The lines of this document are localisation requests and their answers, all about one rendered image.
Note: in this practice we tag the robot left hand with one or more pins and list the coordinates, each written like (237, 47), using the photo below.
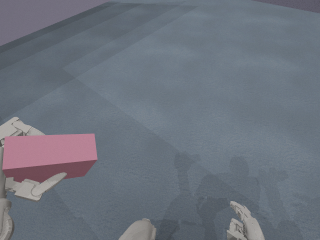
(28, 189)

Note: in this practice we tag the robot left thigh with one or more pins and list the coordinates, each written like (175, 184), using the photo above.
(140, 230)

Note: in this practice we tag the robot left forearm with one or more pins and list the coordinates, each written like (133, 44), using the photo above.
(7, 225)

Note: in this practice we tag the robot right hand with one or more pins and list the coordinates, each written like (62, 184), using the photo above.
(249, 230)

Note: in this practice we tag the sponge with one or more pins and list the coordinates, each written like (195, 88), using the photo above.
(39, 157)

